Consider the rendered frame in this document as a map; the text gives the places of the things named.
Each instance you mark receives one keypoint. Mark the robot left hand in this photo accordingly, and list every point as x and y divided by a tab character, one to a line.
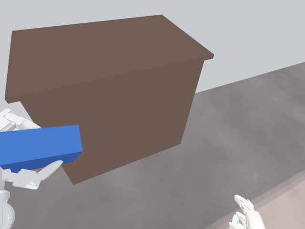
25	178

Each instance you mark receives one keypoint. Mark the table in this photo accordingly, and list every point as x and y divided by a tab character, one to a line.
128	83

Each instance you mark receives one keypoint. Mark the sponge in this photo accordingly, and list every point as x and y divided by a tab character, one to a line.
36	148

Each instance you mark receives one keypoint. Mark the robot right hand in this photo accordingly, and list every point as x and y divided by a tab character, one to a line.
251	219

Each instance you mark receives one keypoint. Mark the robot left forearm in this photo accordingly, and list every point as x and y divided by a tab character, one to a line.
7	214

